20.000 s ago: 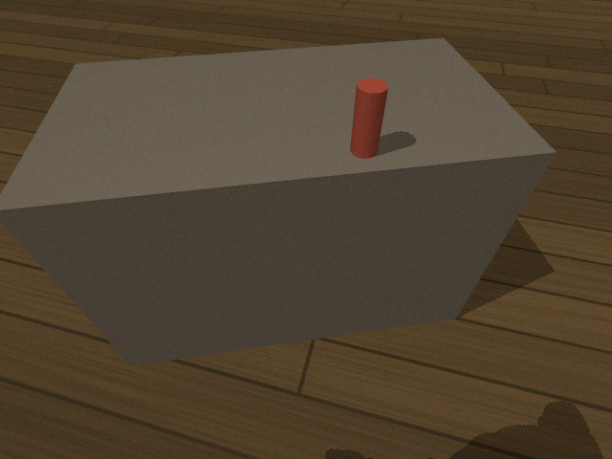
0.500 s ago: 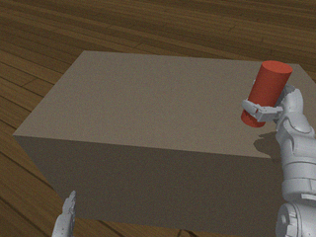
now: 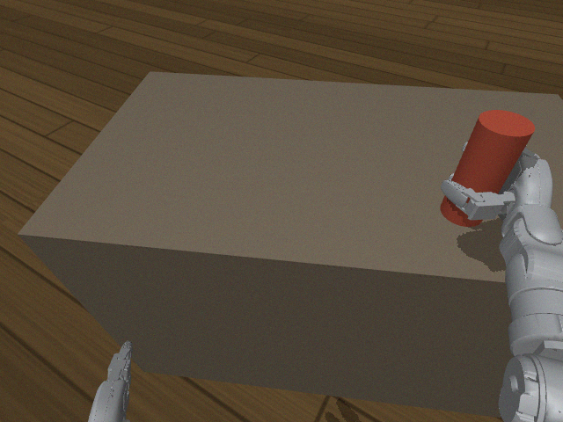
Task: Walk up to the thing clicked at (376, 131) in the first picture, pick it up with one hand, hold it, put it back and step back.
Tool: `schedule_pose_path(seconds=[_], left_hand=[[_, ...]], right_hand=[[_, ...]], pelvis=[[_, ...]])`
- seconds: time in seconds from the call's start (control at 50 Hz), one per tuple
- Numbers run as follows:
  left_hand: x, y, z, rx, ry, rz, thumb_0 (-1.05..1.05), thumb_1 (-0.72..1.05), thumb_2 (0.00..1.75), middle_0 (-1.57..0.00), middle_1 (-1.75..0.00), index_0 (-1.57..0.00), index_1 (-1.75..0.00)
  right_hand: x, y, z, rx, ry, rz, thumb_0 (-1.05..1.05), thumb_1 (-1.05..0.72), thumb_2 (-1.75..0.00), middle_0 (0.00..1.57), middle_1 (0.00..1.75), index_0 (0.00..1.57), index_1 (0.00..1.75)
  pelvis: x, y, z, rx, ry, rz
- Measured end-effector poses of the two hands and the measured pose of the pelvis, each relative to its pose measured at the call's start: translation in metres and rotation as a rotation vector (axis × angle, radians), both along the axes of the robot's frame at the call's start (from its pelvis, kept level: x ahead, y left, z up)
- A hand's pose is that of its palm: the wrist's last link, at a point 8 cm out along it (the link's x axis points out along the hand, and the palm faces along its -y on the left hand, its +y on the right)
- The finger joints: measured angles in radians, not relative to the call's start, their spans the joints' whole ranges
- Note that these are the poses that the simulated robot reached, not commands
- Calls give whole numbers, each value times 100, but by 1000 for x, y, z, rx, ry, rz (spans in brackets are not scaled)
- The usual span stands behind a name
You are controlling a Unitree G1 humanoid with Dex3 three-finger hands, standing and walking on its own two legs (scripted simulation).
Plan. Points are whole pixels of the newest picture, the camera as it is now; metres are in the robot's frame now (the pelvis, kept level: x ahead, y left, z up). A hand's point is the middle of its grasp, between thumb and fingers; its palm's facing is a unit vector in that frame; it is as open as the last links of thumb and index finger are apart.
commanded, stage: lower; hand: right
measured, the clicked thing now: (481, 172) +0.43 -0.22 +0.17
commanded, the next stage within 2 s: loosen in 1.16 s
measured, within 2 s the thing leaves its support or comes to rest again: rests again in 1.02 s
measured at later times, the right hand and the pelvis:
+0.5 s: hand (458, 209) +0.43 -0.21 +0.09, palm faces +0.18 +0.98 +0.01, open 9.1 cm; pelvis -0.01 +0.00 -0.01, yaw +0 degrees
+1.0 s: hand (451, 216) +0.44 -0.22 +0.06, palm faces +0.18 +0.98 +0.01, open 9.1 cm; pelvis -0.01 -0.01 -0.02, yaw +0 degrees
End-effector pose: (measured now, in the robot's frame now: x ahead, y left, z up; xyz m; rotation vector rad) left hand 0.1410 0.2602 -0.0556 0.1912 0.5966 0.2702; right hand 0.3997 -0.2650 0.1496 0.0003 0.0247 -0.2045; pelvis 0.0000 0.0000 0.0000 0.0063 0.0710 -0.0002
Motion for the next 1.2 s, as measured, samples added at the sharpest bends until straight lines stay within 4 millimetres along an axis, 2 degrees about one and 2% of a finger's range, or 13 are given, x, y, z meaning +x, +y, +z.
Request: schedule_pose_path(seconds=[0.16, 0.28, 0.42, 0.58, 0.82, 1.0, 1.2], left_hand=[[-6, 1, -9, -2, 65, 7, -1, -51, 5, -5, -5, -6, -4], [-10, 4, -9, 20, 79, 21, -1, -52, 5, -5, -5, -6, -4], [-10, 6, -6, 34, 62, 26, -1, -52, 5, -5, -5, -5, -4], [-14, -3, -7, 29, 50, 8, -1, -52, 5, -5, -5, -5, -4], [-20, 0, -4, 71, 51, 9, -1, -53, 6, -6, -5, -5, -5], [-14, -6, -4, 68, 38, -7, -1, -53, 6, -5, -5, -5, -5], [-9, -1, -4, 87, 44, -7, -1, -54, 6, -5, -5, -5, -5]], right_hand=[[-4, -1, -33, 11, 38, 28, 0, 36, -115, 82, 117, 80, 116], [-2, 3, -45, 17, 19, 35, 0, 36, -115, 81, 117, 80, 116], [0, 3, -52, 15, 13, 23, 0, 36, -115, 80, 118, 79, 117], [-1, -1, -65, 10, 19, 24, 0, 36, -115, 80, 118, 79, 117], [8, -1, -78, 18, 10, 29, 0, 36, -116, 81, 118, 80, 116], [13, -3, -89, 12, 11, 20, 0, 36, -116, 81, 117, 80, 116], [14, -4, -99, 19, 7, 15, 0, 36, -116, 81, 118, 80, 117]], pelvis=[[-1, 0, -3, 0, 27, -1], [-3, 1, -6, 2, 37, 1], [-6, 1, -9, 4, 48, 3], [-11, 0, -13, 5, 68, 3], [-12, -5, -20, 10, 98, 6], [-8, -7, -24, 13, 118, 7], [-3, -7, -28, 14, 137, 4]])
